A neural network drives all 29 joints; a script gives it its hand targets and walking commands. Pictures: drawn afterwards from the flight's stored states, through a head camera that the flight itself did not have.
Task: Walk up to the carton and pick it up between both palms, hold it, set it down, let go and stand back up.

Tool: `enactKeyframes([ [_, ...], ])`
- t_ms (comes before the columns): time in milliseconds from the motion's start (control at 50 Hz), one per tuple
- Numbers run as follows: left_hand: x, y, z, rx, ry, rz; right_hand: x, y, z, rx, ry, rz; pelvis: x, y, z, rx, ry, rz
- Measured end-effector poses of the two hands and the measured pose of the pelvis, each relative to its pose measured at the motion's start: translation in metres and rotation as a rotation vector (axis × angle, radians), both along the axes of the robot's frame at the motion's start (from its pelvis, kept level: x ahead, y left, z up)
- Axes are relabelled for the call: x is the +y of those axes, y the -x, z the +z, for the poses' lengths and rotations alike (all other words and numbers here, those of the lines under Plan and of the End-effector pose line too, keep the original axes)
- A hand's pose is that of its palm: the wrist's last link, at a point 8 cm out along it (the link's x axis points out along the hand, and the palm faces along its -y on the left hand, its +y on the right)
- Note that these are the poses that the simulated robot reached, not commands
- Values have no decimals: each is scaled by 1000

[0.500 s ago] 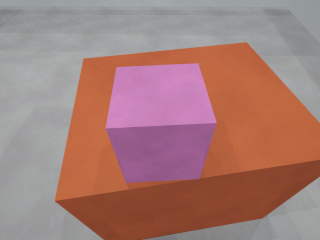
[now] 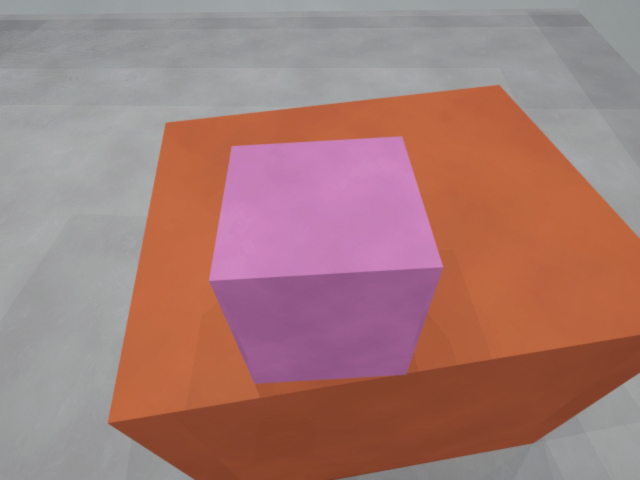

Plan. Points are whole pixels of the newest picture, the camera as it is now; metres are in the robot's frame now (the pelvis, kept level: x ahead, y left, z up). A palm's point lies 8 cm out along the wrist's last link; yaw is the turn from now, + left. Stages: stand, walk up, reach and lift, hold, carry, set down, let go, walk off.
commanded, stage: stand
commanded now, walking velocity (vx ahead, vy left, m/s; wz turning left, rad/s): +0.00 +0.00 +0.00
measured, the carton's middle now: (324, 267) +0.38 +0.03 +0.06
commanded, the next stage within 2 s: none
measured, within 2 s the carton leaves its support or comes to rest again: neither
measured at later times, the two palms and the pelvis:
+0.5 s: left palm out of the picture -0.02 +0.20 -0.15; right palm out of the picture -0.03 -0.20 -0.15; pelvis +0.00 +0.00 +0.00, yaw +0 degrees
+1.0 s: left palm out of the picture -0.03 +0.19 -0.15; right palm out of the picture -0.02 -0.20 -0.15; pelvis +0.01 +0.00 +0.00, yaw +1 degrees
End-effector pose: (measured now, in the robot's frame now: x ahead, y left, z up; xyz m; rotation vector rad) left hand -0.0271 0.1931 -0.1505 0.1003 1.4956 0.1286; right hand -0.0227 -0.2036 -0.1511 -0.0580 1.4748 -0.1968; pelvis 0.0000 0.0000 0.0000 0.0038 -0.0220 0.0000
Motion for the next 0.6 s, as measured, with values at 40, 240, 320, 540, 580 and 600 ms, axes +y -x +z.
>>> enactKeyframes([
  [40, 0, 0, 0, 1, -1, 2, 0, 1, 0, 4, 1, 2, 0, -2, 0, -1, 0, -1],
  [240, 1, -1, 1, 3, -2, -3, 1, 3, -1, 20, 3, -2, 2, -4, 0, -9, -1, -1],
  [320, 2, -1, 2, 6, -4, -6, 3, 5, -2, 23, -7, -9, 2, -4, 0, -10, -3, 0],
  [540, 11, -1, 3, 8, -25, 5, 3, 8, -1, 33, -9, -1, 2, -5, 0, -14, -5, 9],
  [580, 10, 0, 3, 13, -25, 6, 4, 8, -1, 37, -7, -1, 2, -5, 0, -13, -4, 9],
  [600, 10, 1, 3, 16, -25, 6, 3, 8, -1, 39, -7, -1, 2, -5, 0, -13, -4, 9],
])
